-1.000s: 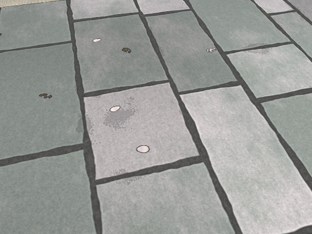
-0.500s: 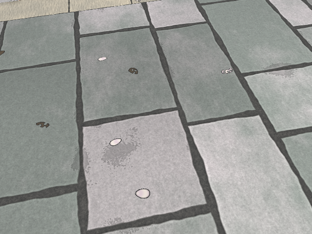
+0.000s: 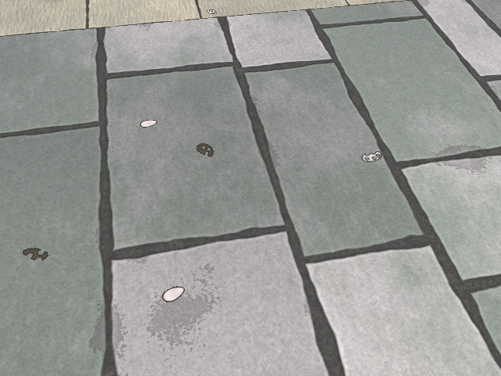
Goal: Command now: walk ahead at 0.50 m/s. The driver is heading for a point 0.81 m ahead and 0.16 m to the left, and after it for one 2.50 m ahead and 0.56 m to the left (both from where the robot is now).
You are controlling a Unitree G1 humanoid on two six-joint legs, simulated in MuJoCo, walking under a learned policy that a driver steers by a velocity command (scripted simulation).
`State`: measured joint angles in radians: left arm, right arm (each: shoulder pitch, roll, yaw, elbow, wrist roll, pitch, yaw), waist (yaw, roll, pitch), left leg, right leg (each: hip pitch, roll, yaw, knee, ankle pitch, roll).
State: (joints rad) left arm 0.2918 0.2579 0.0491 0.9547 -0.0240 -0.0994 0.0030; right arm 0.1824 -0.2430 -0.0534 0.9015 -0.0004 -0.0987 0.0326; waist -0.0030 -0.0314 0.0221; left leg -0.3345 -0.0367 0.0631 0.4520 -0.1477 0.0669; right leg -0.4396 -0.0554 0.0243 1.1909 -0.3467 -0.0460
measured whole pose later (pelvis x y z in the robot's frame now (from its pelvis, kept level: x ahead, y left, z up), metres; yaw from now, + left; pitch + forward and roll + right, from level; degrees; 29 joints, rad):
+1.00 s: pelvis +0.52 +0.04 -0.02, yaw +21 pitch +1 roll -2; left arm 0.28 0.27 0.08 0.95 -0.01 -0.06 0.02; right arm 0.07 -0.26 -0.09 0.77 0.03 -0.04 0.04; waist 0.03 0.01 0.06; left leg -0.51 -0.01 0.06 0.67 -0.17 0.11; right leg -0.09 -0.12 -0.18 0.86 -0.50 0.06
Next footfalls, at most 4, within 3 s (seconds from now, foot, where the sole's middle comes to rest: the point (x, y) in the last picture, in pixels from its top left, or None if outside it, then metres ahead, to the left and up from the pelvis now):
0.42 right None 0.40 -0.16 -0.77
0.96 left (194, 324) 0.62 0.16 -0.77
1.44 right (216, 231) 0.93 0.11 -0.77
1.84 left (148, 258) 0.82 0.31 -0.77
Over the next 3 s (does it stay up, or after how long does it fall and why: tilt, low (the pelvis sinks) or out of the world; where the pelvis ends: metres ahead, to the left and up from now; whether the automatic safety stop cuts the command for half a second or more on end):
stays up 0.80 0.16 0.00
